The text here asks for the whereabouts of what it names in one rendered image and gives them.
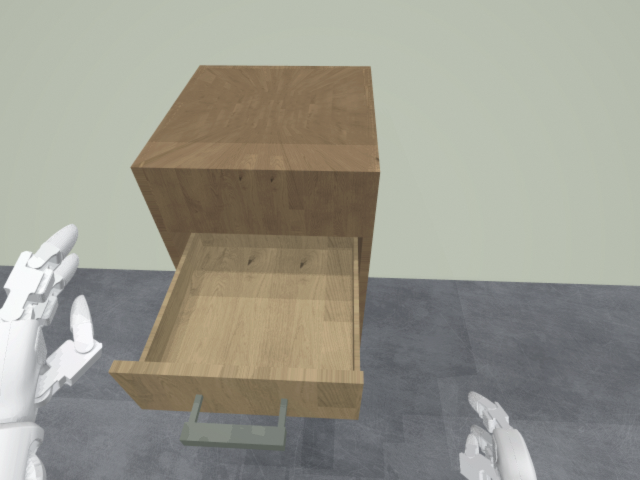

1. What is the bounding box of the robot right hand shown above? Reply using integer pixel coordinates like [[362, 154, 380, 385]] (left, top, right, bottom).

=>
[[459, 391, 537, 480]]

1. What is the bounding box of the robot left hand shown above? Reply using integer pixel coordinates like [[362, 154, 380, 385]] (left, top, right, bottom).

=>
[[0, 224, 102, 424]]

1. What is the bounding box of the drawer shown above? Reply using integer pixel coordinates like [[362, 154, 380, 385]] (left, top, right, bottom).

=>
[[108, 233, 364, 420]]

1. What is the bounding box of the robot left forearm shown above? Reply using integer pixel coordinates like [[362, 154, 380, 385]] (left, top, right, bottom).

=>
[[0, 422, 47, 480]]

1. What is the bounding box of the handle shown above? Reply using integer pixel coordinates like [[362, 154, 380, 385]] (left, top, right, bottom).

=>
[[179, 394, 288, 451]]

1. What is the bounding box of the cabinet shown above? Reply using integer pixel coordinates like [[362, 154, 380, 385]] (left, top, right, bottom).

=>
[[130, 65, 380, 344]]

